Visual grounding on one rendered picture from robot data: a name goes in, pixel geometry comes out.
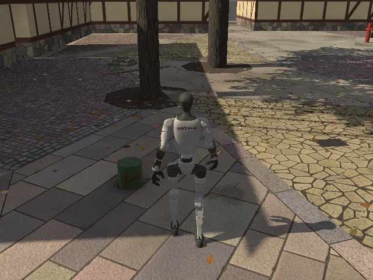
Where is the robot left forearm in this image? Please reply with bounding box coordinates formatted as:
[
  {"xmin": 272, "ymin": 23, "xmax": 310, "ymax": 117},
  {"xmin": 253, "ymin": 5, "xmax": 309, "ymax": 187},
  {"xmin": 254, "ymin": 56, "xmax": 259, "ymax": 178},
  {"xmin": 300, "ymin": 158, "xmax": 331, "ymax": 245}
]
[{"xmin": 152, "ymin": 143, "xmax": 165, "ymax": 171}]

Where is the left robot hand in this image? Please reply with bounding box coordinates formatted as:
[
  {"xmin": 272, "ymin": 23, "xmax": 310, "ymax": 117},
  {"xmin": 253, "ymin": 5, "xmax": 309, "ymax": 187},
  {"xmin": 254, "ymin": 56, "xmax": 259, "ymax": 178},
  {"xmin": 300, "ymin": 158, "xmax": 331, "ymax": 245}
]
[{"xmin": 151, "ymin": 169, "xmax": 164, "ymax": 186}]

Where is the robot left shin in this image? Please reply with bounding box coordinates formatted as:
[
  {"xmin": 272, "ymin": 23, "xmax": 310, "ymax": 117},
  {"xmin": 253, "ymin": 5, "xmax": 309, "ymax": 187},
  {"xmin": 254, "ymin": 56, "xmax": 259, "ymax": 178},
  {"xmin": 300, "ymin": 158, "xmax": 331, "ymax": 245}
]
[{"xmin": 170, "ymin": 190, "xmax": 178, "ymax": 228}]

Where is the humanoid robot head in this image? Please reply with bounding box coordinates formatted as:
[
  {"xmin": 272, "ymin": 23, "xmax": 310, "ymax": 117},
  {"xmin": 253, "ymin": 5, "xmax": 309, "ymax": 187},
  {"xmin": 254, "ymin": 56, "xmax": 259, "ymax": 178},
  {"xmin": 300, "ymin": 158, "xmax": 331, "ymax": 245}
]
[{"xmin": 177, "ymin": 92, "xmax": 196, "ymax": 121}]

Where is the robot right forearm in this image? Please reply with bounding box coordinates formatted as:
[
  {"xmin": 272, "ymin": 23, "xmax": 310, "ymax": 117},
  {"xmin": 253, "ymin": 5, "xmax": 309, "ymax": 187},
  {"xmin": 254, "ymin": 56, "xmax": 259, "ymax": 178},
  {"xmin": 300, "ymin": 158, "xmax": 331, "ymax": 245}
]
[{"xmin": 208, "ymin": 140, "xmax": 218, "ymax": 160}]

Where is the right robot upper arm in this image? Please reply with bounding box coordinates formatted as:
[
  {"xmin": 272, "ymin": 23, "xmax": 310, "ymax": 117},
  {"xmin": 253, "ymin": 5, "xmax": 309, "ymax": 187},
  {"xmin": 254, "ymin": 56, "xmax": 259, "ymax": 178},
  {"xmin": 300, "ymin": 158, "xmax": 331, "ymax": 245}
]
[{"xmin": 198, "ymin": 117, "xmax": 214, "ymax": 149}]

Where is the right robot hand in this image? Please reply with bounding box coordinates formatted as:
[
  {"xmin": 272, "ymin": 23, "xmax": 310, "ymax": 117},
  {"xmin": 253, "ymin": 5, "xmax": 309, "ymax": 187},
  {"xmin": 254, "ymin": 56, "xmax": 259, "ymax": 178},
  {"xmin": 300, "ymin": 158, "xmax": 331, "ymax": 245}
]
[{"xmin": 205, "ymin": 159, "xmax": 218, "ymax": 170}]

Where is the left robot upper arm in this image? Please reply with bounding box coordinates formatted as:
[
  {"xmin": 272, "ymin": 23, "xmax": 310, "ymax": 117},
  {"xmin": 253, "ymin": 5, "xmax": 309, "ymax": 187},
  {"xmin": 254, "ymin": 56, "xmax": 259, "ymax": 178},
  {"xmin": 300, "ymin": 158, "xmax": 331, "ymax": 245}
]
[{"xmin": 160, "ymin": 118, "xmax": 174, "ymax": 152}]

